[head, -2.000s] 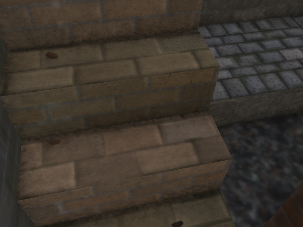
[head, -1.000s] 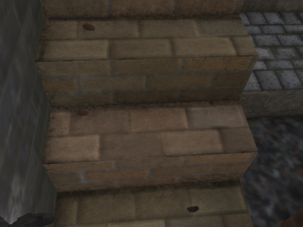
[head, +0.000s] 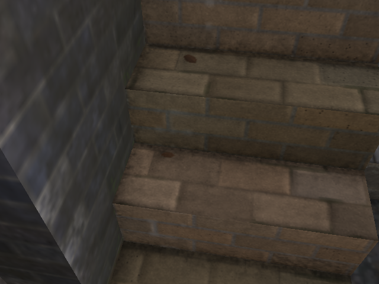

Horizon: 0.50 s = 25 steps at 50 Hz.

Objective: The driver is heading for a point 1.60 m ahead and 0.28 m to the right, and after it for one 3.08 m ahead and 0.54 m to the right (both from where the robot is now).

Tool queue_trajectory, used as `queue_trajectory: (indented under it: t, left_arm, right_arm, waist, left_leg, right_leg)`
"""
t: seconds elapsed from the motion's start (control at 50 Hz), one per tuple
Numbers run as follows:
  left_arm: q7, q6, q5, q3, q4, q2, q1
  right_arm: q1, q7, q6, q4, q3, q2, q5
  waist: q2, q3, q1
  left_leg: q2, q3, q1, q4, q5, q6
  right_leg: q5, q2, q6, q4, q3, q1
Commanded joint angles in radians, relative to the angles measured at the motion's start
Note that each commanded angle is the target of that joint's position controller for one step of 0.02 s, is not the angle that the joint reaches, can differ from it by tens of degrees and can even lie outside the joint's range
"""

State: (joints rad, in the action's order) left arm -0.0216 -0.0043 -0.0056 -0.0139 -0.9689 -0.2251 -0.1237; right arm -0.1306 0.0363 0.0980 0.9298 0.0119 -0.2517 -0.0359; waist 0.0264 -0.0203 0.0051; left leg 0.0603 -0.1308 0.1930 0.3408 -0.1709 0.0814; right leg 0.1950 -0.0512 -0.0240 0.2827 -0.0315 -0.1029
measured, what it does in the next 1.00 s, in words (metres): stands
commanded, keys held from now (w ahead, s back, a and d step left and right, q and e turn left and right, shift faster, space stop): w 1.00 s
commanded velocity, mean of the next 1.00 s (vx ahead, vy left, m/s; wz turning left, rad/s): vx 0.32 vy -0.04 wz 0.01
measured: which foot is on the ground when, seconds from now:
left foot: down 0.00-1.00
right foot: down 0.00-1.00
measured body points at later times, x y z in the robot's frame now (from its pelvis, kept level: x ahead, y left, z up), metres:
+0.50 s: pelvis +0.02 +0.02 +0.00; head +0.03 +0.02 +0.45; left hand +0.15 +0.29 -0.13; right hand +0.15 -0.24 -0.12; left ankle +0.01 +0.17 -0.75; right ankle -0.03 -0.11 -0.75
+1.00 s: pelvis +0.02 +0.03 +0.00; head +0.03 +0.03 +0.45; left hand +0.13 +0.30 -0.13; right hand +0.15 -0.22 -0.12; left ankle +0.01 +0.17 -0.75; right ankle -0.03 -0.11 -0.75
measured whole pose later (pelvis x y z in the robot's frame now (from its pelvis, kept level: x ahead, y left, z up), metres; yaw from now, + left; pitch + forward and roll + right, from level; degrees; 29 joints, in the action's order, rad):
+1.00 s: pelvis +0.02 +0.03 +0.00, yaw -1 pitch +0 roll +0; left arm -0.03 0.03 -0.01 0.02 -1.11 -0.28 -0.08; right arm -0.12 0.04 0.08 0.95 0.03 -0.24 -0.01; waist 0.00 0.00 -0.01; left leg 0.01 -0.07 0.09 0.26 -0.17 0.04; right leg 0.20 0.01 0.02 0.23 -0.07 -0.03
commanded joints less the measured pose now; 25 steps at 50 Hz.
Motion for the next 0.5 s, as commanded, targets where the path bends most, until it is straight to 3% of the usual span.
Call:
queue_trajectory:
  t: [0.02,0.14,0.36,0.38,0.44,0.46,0.48,0.5]
  left_arm:
    - [0.000,0.003,-0.001,-0.029,0.045,-0.146,0.046]
    - [0.006,0.002,0.000,-0.029,0.034,-0.151,0.073]
    - [-0.002,0.001,-0.001,-0.027,0.011,-0.168,0.101]
    - [-0.003,-0.001,0.004,-0.031,-0.002,-0.184,0.079]
    - [-0.002,-0.001,0.004,-0.030,0.003,-0.172,0.093]
    - [-0.004,-0.009,0.008,-0.033,0.006,-0.188,0.085]
    - [-0.007,0.017,0.004,-0.014,-0.014,-0.147,0.080]
    - [-0.008,0.027,0.000,-0.011,-0.027,-0.149,0.075]
  right_arm:
    - [0.040,0.004,0.013,-0.041,-0.008,-0.087,0.002]
    - [0.051,0.004,0.016,-0.025,-0.001,-0.102,0.004]
    - [0.069,-0.006,0.019,-0.022,0.005,-0.117,0.004]
    - [0.062,-0.004,0.023,-0.021,0.000,-0.127,-0.011]
    - [0.063,-0.004,0.024,-0.020,-0.001,-0.129,-0.003]
    - [0.069,-0.010,0.028,-0.024,0.001,-0.129,-0.010]
    - [0.050,0.005,0.014,-0.008,0.018,-0.069,0.041]
    - [0.059,0.010,0.006,-0.016,0.021,-0.073,0.041]
  waist:
    - [-0.014,-0.052,-0.001]
    - [-0.021,-0.066,0.001]
    - [-0.022,-0.079,0.000]
    - [-0.033,-0.074,0.008]
    - [-0.019,-0.074,0.008]
    - [-0.015,-0.085,0.002]
    - [0.038,-0.082,-0.015]
    - [0.032,-0.061,-0.014]
  left_leg:
    - [-0.006,0.013,0.013,-0.030,0.099,-0.012]
    - [-0.004,0.020,0.009,-0.028,0.137,-0.017]
    - [-0.006,0.015,-0.022,-0.044,0.199,-0.036]
    - [0.001,0.017,-0.032,-0.046,0.196,-0.039]
    - [-0.002,0.014,-0.038,-0.046,0.209,-0.046]
    - [0.000,0.014,-0.039,-0.036,0.236,-0.047]
    - [0.035,0.008,-0.065,-0.065,0.261,-0.043]
    - [0.032,0.005,-0.071,-0.067,0.268,-0.043]
  right_leg:
    - [-0.309,0.113,-0.042,-0.030,-0.101,0.063]
    - [-0.387,0.112,-0.032,-0.015,-0.095,0.090]
    - [-0.364,0.109,-0.014,-0.010,-0.085,0.088]
    - [-0.345,0.112,-0.023,-0.014,-0.076,0.076]
    - [-0.334,0.112,-0.018,-0.015,-0.074,0.066]
    - [-0.326,0.106,-0.022,-0.011,-0.072,0.075]
    - [-0.277,0.145,-0.029,-0.020,-0.061,0.102]
    - [-0.268,0.141,-0.026,-0.028,-0.066,0.092]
